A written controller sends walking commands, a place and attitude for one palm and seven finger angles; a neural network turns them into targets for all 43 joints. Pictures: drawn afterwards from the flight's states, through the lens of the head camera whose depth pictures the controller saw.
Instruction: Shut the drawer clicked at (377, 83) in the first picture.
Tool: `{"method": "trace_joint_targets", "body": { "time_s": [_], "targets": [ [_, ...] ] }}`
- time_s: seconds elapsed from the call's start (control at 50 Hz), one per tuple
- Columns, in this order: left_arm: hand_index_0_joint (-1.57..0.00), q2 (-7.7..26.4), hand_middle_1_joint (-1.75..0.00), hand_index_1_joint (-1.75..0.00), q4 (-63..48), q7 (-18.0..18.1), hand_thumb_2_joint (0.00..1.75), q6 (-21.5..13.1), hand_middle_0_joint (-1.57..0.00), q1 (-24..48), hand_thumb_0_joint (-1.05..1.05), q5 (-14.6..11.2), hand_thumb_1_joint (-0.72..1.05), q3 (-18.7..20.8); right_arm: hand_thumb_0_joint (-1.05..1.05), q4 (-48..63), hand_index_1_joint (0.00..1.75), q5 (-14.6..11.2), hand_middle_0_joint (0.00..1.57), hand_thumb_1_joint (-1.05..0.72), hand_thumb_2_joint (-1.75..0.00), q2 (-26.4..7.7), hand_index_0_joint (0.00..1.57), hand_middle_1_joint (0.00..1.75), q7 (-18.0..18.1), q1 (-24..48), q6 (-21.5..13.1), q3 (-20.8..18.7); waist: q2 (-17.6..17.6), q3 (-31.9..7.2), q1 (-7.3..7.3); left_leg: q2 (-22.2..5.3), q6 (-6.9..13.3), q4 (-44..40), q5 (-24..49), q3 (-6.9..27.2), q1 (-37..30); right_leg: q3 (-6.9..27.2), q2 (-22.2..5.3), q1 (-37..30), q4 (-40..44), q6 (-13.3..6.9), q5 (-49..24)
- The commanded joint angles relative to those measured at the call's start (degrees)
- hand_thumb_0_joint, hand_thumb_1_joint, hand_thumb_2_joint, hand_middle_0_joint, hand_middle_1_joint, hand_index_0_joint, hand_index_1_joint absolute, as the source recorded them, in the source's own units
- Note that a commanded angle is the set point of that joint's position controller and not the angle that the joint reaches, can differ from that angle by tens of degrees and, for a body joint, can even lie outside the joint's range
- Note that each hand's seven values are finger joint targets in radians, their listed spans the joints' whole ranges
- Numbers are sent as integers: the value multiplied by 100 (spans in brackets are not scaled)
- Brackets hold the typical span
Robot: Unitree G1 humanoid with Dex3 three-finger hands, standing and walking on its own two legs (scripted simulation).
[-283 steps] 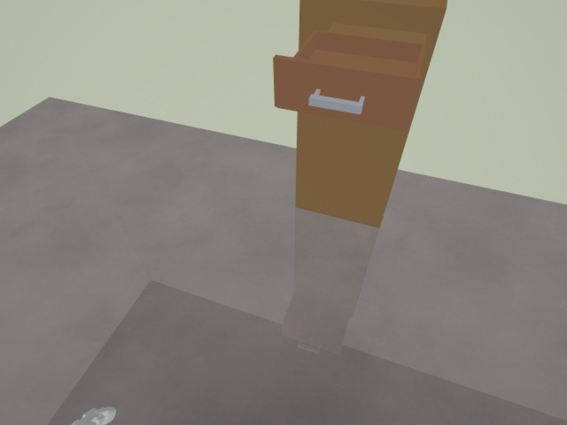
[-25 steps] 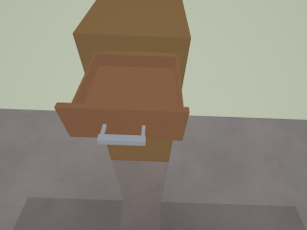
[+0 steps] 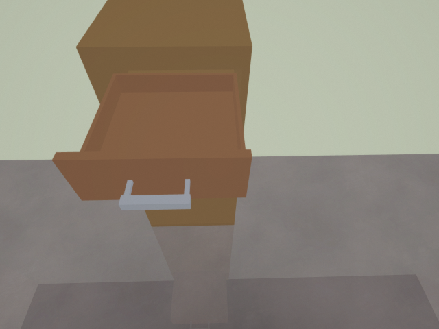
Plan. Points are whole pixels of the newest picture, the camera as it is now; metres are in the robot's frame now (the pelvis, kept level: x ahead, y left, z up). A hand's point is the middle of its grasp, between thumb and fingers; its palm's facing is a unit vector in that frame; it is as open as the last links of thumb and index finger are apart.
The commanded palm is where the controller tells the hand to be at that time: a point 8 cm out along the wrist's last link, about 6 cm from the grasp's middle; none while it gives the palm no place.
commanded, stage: shuffle to correct the standing spot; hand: left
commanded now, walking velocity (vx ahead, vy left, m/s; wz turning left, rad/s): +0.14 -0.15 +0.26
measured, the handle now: (157, 193) +0.36 +0.14 +0.03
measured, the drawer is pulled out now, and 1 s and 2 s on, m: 0.30 0.30 0.30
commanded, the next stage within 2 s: come to a stop and stand still in 0.18 s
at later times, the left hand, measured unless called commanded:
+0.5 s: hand out of the picture +0.05 +0.12 -0.18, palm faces +0.11 -0.98 -0.15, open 7.3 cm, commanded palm none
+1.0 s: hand out of the picture +0.03 +0.15 -0.18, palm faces +0.14 -0.97 -0.22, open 7.3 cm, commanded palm none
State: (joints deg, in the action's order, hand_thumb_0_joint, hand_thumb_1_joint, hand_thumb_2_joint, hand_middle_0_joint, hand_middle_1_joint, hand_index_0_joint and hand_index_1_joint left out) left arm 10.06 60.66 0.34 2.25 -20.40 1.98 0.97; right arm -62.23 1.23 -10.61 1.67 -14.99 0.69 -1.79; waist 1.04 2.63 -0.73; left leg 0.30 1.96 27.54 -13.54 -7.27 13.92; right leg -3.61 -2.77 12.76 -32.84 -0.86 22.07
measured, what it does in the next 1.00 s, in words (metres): steps on the spot: left foot, then right foot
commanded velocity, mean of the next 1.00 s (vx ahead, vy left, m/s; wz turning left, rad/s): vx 0.01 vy -0.01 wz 0.02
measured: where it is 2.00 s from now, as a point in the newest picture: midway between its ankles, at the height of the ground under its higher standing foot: outside the picture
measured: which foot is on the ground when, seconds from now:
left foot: down 0.00-0.04, up 0.06-0.32, down 0.34-0.62, up 0.64-0.94, down 0.96-1.00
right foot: down 0.00-0.36, up 0.38-0.54, down 0.56-1.00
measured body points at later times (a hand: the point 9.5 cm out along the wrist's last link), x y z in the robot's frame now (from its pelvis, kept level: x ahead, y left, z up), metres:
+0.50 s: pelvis +0.07 -0.04 -0.01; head +0.09 -0.03 +0.44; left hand +0.04 +0.17 -0.17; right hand +0.14 -0.26 -0.16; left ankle +0.08 +0.07 -0.73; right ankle +0.03 -0.14 -0.72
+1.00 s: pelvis +0.02 -0.04 +0.00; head +0.05 -0.03 +0.44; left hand +0.02 +0.20 -0.16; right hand +0.11 -0.28 -0.15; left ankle +0.01 +0.07 -0.74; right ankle +0.06 -0.16 -0.73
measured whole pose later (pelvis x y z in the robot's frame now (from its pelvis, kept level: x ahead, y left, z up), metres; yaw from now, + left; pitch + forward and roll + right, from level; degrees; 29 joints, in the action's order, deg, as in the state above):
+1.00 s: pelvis +0.02 -0.04 +0.00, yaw +5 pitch -2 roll +1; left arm 10.4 57.8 2.2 2.2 -14.1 1.4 2.4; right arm -58.4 0.6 -10.5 1.0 -9.3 1.4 -2.5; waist 2.0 5.3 0.8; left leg 0.4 0.6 30.4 -15.4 -2.7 12.4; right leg -3.6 -3.5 16.5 -35.0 0.3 18.2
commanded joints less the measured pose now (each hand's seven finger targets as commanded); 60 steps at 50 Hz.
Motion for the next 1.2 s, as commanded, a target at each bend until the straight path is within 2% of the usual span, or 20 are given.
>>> {"method": "trace_joint_targets", "body": {
  "time_s": [0.0,0.02,0.04,0.1,0.16,0.28,0.3,0.32,0.34,0.36,0.42,0.52,0.6,0.74,0.82,0.9,0.92,0.96,1.0,1.18],
  "targets": [
    [-20,554,-30,-30,-80,39,90,-153,-20,-757,0,-19,90,163,0,298,30,-20,20,-90,-90,-528,20,30,60,33,-80,-103,480,126,290,-498,41,43,-1213,605,1288,928,-646,-834,1589,-380,112],
    [-20,846,-30,-30,-85,87,90,-172,-20,-846,0,-43,90,205,0,383,30,-26,20,-90,-90,-265,20,30,35,152,-77,-39,1373,227,351,-105,-93,908,-1250,34,1628,1691,-1293,-852,2153,-730,392],
    [-20,787,-30,-30,-94,123,90,-215,-20,-829,0,-56,90,201,0,451,30,-1,20,-90,-90,-371,20,30,24,450,-60,-71,1353,422,460,-214,-89,1829,-1630,183,1735,1966,-1598,-517,2339,-1044,81],
    [-20,513,-30,-30,-70,161,90,-293,-20,-621,0,-33,90,165,0,323,30,-7,20,-90,-90,-261,20,30,4,234,-88,-109,344,466,197,-334,-113,2952,-1421,335,2068,1266,-1396,-859,1824,-1313,-1990],
    [-20,480,-30,-30,-23,171,90,-342,-20,-643,0,-5,90,149,0,333,30,-10,20,-90,-90,-100,20,30,-29,223,-110,-88,276,244,172,-337,-165,2543,-1289,153,1848,716,-1202,-1071,1474,-1258,-3358],
    [-20,416,-30,-30,-41,105,90,-270,-20,-342,0,-67,90,142,0,176,30,2,20,-90,-90,-60,20,30,25,-385,-204,-59,551,19,-133,-180,-139,262,164,-267,4,187,-651,-452,650,-731,-3231],
    [-20,280,-30,-30,-27,108,90,-275,-20,-419,0,-95,90,107,0,42,30,18,20,-90,-90,-185,20,30,62,-659,-237,-74,230,-176,-210,-346,-80,-135,903,-16,-679,152,-533,-257,49,-539,-3327],
    [-20,99,-30,-30,-72,101,90,-290,-20,-631,0,-100,90,81,0,3,30,26,20,-90,-90,-566,20,30,107,-1051,-295,-144,-506,-636,-275,-1208,251,-234,2484,1042,-1574,-26,-205,352,-671,-215,-2354],
    [-20,-95,-30,-30,-142,138,90,-290,-20,-705,0,-143,90,32,0,-21,30,25,20,-90,-90,-878,20,30,155,-1204,-264,-188,-1452,-730,-247,-2267,937,-308,4626,2079,-1976,-237,114,1040,-1525,45,359],
    [-20,-12,-30,-30,-201,202,90,-257,-20,-529,0,-103,90,45,0,-26,30,10,20,-90,-90,-806,20,30,166,-1091,-182,-154,-1192,-535,-234,-2424,1182,-430,5033,1868,-1402,151,75,862,-1965,19,1512],
    [-20,3,-30,-30,-134,226,90,-152,-20,-311,0,-114,90,67,0,205,30,-11,20,-90,-90,-465,20,30,185,-13,-182,-2,-1229,170,115,-1954,953,-755,4072,1424,-53,399,-233,429,-1465,113,972],
    [-20,149,-30,-30,-109,215,90,-147,-20,-524,0,-46,90,107,0,408,30,-81,20,-90,-90,-539,20,30,96,321,-62,-163,-58,-85,244,-1120,262,-128,1933,744,63,290,-129,-98,469,126,-1604],
    [-20,718,-30,-30,-358,225,90,-221,-20,35,0,-45,90,188,0,475,30,-69,20,-90,-90,-109,20,30,0,382,162,-174,1075,102,108,-191,-271,1001,-743,258,209,1554,-1385,418,1292,-732,-3040],
    [-20,928,-30,-30,-428,328,90,-263,-20,-139,0,-5,90,312,0,602,30,-76,20,-90,-90,-322,20,30,-19,603,155,-186,766,-337,387,-35,-390,2182,-1670,641,1349,1518,-1639,-1374,741,-1249,-5846],
    [-20,1065,-30,-30,-537,343,90,-206,-20,76,0,6,90,379,0,741,30,-110,20,-90,-90,-339,20,30,-41,603,169,-194,703,-416,353,-70,-381,1838,-1507,794,1060,1505,-1691,-1128,796,-1264,-4884],
    [-20,1002,-30,-30,-659,253,90,-147,-20,630,0,-61,90,349,0,498,30,-84,20,-90,-90,-233,20,30,-60,-134,72,-129,717,-573,-49,49,-337,-211,77,396,-765,987,-1048,74,753,-563,-2275],
    [-20,831,-30,-30,-654,220,90,-135,-20,659,0,-77,90,300,0,414,30,-73,20,-90,-90,-319,20,30,-52,-256,12,-118,395,-617,-78,-142,-286,-573,309,585,-1246,783,-704,447,589,-322,-1136],
    [-20,308,-30,-30,-695,170,90,-91,-20,543,0,-90,90,189,0,504,30,54,20,-90,-90,-939,20,30,-43,-93,1,-178,-1406,-186,-64,-1609,434,-1547,-1244,2427,-570,13,137,1107,-384,143,808],
    [-20,335,-30,-30,-612,128,90,-53,-20,681,0,-15,90,177,0,582,30,89,20,-90,-90,-764,20,30,-65,321,-8,-96,-1304,381,13,-1665,711,-2272,-2686,2632,799,143,7,580,-1254,97,616],
    [-20,134,-30,-30,-479,15,90,-193,-20,456,0,-88,90,91,0,262,30,55,20,-90,-90,-694,20,30,56,-302,-125,-80,-718,66,-68,-1368,635,-1489,87,1795,-478,63,53,607,-175,154,222]
  ]
}}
